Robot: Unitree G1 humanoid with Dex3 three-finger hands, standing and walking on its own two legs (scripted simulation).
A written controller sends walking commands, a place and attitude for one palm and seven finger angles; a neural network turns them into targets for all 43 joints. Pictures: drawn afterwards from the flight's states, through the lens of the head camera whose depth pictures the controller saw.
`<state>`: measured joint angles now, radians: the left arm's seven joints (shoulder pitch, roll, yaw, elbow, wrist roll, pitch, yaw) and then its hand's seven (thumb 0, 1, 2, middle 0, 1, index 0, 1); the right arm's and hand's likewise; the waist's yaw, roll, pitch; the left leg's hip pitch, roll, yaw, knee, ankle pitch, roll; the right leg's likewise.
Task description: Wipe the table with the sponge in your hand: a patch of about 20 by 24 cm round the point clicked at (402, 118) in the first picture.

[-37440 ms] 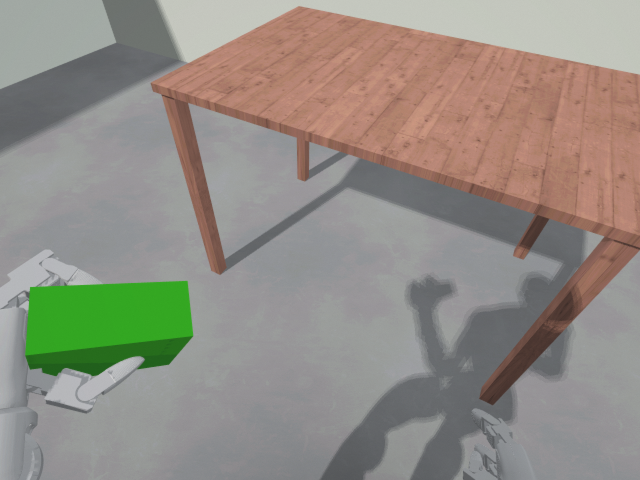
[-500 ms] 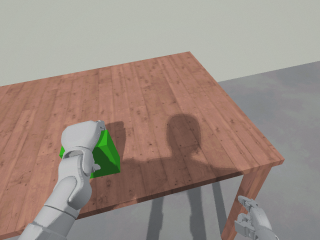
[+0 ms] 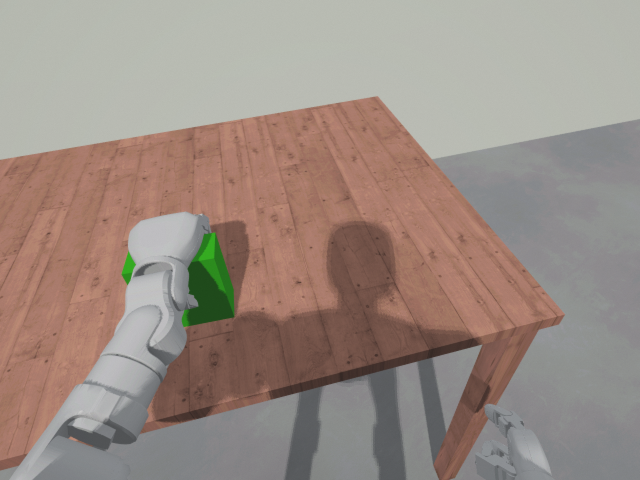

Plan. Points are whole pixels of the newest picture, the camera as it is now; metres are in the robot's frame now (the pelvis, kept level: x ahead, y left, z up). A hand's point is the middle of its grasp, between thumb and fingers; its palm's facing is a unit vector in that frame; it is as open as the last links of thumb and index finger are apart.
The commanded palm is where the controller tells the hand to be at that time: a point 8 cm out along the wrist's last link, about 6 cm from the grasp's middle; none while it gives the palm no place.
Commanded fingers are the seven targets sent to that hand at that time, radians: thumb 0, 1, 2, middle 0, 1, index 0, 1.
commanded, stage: wipe forward along the middle lane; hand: left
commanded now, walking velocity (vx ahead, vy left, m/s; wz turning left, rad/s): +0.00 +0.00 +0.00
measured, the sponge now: (188, 293) +0.34 +0.24 +0.05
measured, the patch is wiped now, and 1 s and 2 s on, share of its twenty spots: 1.00 1.00 1.00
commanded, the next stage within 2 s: slide back across to the first lane in 0.60 s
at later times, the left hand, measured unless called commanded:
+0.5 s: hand (182, 243) +0.39 +0.26 +0.10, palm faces -0.06 -0.01 -1.00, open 9.6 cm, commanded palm +0.38 +0.26 +0.13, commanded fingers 0.00 0.10 1.30 -1.20 -1.60 -1.20 -1.60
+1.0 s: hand (162, 229) +0.42 +0.30 +0.10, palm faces -0.01 -0.04 -1.00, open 9.6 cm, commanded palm +0.39 +0.31 +0.15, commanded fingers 0.00 0.10 1.30 -1.20 -1.60 -1.20 -1.60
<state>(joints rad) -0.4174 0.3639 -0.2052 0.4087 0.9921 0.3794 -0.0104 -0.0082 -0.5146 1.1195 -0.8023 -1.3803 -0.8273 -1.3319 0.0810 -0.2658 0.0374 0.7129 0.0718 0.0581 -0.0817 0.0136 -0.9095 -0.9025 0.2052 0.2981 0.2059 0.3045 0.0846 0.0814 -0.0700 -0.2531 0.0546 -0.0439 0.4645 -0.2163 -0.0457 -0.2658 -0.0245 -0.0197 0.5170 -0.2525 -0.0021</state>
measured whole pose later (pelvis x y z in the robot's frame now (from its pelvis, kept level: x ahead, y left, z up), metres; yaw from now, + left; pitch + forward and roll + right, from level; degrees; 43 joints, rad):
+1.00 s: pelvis +0.02 +0.02 +0.00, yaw -2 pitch +5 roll +0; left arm -0.55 0.51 -0.01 0.67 0.99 0.21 0.05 0.01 -0.52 1.13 -0.80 -1.38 -0.82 -1.35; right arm 0.20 -0.29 -0.01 0.72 0.07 0.09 -0.07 0.01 -0.91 -0.90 0.21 0.30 0.21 0.30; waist 0.00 0.06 -0.08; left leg -0.32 0.06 -0.01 0.47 -0.24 -0.04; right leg -0.32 -0.02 0.02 0.47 -0.24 0.02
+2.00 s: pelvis +0.04 +0.03 +0.00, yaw +0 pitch +3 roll +0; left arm -0.22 0.52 -0.02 0.21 0.95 0.30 -0.03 0.00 -0.46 1.09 -0.75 -1.41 -0.77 -1.39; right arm 0.10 -0.28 0.02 0.66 0.06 0.08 -0.05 0.01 -0.91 -0.90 0.21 0.30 0.21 0.30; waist 0.08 0.08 -0.05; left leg -0.24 0.03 -0.04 0.46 -0.27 -0.02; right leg -0.21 -0.05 -0.02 0.43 -0.26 0.04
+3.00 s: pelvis +0.03 +0.02 +0.00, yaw -1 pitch +0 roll +0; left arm 0.27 0.48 -0.03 -0.32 0.93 0.37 0.04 0.03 -0.44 1.08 -0.73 -1.43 -0.75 -1.41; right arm 0.12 -0.28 0.01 0.65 0.05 0.06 -0.03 0.01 -0.91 -0.90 0.20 0.30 0.17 0.29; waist 0.11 0.11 -0.05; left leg -0.22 0.04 -0.02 0.52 -0.30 -0.03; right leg -0.21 -0.04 0.00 0.52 -0.30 0.03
